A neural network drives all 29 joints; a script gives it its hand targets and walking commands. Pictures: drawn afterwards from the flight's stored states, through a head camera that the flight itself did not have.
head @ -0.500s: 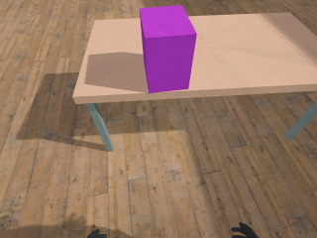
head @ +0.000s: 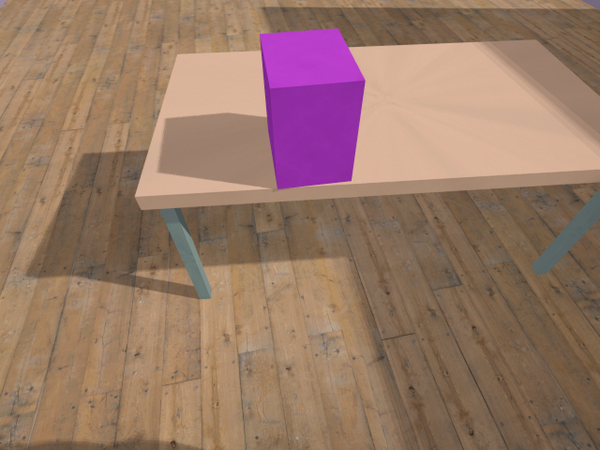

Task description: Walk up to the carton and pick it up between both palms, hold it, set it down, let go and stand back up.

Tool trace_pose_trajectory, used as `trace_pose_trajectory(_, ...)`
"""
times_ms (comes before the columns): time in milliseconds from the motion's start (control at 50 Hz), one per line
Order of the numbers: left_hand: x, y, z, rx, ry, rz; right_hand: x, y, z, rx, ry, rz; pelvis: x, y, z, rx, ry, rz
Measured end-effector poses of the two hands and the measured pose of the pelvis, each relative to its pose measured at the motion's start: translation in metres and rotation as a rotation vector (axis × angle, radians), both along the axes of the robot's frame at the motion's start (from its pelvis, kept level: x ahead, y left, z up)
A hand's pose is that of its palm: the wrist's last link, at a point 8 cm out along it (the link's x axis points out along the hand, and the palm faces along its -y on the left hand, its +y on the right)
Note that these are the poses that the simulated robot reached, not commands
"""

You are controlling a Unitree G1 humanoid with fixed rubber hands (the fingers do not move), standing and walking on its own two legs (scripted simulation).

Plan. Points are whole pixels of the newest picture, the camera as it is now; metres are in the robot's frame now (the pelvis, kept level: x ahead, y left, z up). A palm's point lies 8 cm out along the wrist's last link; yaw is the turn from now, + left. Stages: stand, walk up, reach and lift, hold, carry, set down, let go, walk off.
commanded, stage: stand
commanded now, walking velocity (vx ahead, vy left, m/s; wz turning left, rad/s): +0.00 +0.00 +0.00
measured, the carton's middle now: (307, 110) +0.85 +0.00 -0.04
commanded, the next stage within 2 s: walk up in 1.96 s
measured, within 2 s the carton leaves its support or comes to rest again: neither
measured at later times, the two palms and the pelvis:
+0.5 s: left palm out of the picture +0.01 +0.21 -0.14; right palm out of the picture +0.01 -0.22 -0.13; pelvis +0.00 +0.00 +0.01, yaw +0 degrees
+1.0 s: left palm out of the picture -0.03 +0.19 -0.14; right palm out of the picture -0.03 -0.20 -0.14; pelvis +0.00 -0.01 +0.01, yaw +0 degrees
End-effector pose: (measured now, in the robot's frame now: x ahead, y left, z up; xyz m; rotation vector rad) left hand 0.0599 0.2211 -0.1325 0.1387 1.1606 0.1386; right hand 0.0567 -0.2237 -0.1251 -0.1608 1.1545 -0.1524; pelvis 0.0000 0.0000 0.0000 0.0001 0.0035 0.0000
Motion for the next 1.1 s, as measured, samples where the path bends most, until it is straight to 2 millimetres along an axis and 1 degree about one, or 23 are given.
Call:
trace_pose_trajectory(140, -0.012, 0.006, 0.001, 0.016, 0.041, 0.031, -0.018, 0.003, -0.006, 0.008, 0.065, -0.018, 0.002, 0.001, 0.003, 0.003, -0.008, 0.0)
trace_pose_trajectory(300, -0.026, 0.005, 0.0, 0.014, 0.099, 0.045, -0.029, 0.003, -0.006, 0.016, 0.108, -0.047, 0.004, 0.0, 0.007, 0.002, -0.022, -0.004)
trace_pose_trajectory(380, -0.034, 0.0, -0.002, 0.001, 0.123, 0.054, -0.035, 0.004, -0.005, 0.018, 0.135, -0.05, 0.004, -0.001, 0.008, 0.002, -0.028, -0.001)
trace_pose_trajectory(500, -0.052, -0.01, -0.005, -0.025, 0.18, 0.072, -0.047, 0.008, -0.007, 0.023, 0.185, -0.047, 0.004, -0.002, 0.01, 0.004, -0.036, 0.003)
trace_pose_trajectory(680, -0.078, -0.018, -0.004, -0.031, 0.259, 0.082, -0.065, 0.015, -0.011, 0.044, 0.242, -0.063, 0.003, -0.002, 0.012, 0.001, -0.048, -0.001)
trace_pose_trajectory(780, -0.084, -0.022, -0.006, -0.035, 0.279, 0.083, -0.074, 0.019, -0.013, 0.059, 0.264, -0.071, 0.002, -0.004, 0.012, 0.003, -0.053, -0.001)
trace_pose_trajectory(920, -0.086, -0.033, -0.007, -0.056, 0.274, 0.079, -0.08, 0.022, -0.013, 0.067, 0.287, -0.061, -0.002, -0.006, 0.012, 0.003, -0.055, -0.002)
trace_pose_trajectory(1100, -0.092, -0.035, -0.006, -0.056, 0.283, 0.072, -0.089, 0.02, -0.013, 0.071, 0.296, -0.065, -0.007, -0.008, 0.013, -0.001, -0.052, 0.0)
